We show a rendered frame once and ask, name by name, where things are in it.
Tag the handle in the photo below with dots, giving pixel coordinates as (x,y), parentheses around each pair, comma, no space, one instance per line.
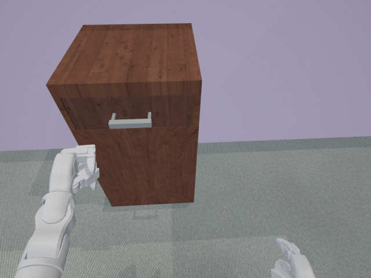
(129,123)

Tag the cabinet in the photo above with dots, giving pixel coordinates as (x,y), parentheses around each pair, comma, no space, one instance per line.
(138,166)

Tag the robot right hand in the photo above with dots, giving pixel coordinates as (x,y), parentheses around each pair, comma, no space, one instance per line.
(299,266)

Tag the robot left hand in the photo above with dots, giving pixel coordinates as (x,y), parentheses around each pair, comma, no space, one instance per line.
(65,169)

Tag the drawer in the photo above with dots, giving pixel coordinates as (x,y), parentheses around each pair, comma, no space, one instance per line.
(95,112)

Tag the robot left forearm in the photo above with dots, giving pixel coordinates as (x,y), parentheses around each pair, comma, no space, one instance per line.
(46,251)

